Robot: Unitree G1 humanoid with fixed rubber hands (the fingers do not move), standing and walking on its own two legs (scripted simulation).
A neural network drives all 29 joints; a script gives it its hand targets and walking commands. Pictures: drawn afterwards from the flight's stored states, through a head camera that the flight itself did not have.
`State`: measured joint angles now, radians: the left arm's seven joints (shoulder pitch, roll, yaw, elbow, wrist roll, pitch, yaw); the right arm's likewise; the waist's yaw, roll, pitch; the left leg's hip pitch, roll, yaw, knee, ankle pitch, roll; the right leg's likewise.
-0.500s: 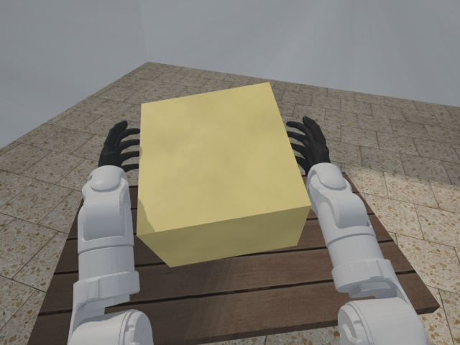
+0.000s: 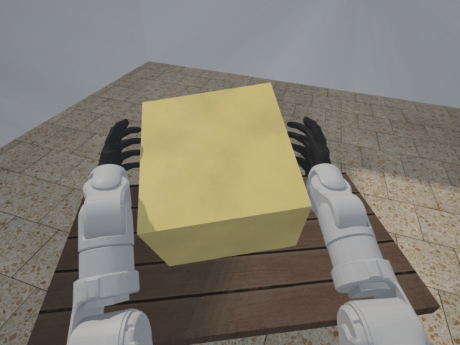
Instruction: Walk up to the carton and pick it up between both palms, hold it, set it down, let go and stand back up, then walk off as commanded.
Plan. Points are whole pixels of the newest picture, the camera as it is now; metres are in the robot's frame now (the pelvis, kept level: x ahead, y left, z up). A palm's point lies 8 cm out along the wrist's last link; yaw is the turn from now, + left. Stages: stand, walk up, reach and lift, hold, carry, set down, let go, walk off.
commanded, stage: hold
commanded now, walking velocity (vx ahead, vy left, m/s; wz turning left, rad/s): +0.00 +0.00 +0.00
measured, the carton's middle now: (219, 174) +0.39 +0.00 +0.14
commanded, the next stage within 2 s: none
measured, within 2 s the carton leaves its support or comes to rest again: neither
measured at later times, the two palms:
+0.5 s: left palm (113, 168) +0.35 +0.17 +0.19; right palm (316, 160) +0.35 -0.16 +0.20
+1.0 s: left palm (113, 170) +0.35 +0.17 +0.19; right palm (317, 161) +0.35 -0.16 +0.20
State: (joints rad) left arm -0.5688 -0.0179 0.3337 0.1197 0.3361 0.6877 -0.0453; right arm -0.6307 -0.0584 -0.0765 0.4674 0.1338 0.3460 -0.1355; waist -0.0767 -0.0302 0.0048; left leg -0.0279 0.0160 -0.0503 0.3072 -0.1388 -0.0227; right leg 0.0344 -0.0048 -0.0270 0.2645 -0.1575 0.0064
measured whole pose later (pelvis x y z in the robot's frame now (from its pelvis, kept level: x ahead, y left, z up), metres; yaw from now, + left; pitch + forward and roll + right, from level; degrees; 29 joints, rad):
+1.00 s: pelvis +0.00 +0.00 +0.00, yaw +0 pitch -8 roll -1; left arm -0.56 -0.02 0.34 0.12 0.33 0.68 -0.04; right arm -0.65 -0.06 -0.07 0.48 0.13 0.35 -0.13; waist -0.07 -0.03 0.00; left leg -0.03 0.02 -0.05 0.30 -0.13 -0.03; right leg 0.03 0.00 -0.03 0.27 -0.15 0.00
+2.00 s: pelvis +0.00 +0.00 +0.00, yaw +0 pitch -9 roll -1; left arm -0.54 -0.01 0.33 0.08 0.33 0.70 -0.05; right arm -0.63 -0.06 -0.06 0.45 0.14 0.36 -0.15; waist -0.08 -0.04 0.01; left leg -0.02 0.02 -0.04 0.31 -0.14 -0.03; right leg 0.05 0.00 -0.04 0.27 -0.16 0.00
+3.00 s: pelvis +0.00 +0.00 +0.00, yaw +0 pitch -8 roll +0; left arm -0.57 -0.03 0.34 0.13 0.34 0.69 -0.05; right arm -0.66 -0.07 -0.07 0.49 0.13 0.35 -0.14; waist -0.07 -0.03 0.01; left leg -0.03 0.02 -0.04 0.30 -0.13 -0.02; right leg 0.03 0.00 -0.04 0.27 -0.15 0.00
